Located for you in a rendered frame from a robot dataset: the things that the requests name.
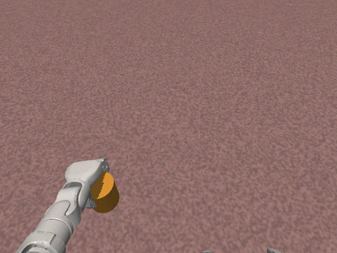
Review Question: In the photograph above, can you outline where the left robot hand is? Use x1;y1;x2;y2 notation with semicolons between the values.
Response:
65;158;110;209

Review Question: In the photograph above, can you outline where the left robot arm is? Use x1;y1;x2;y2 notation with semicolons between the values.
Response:
15;179;91;253

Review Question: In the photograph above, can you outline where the mug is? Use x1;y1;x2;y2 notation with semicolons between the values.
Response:
91;171;120;213

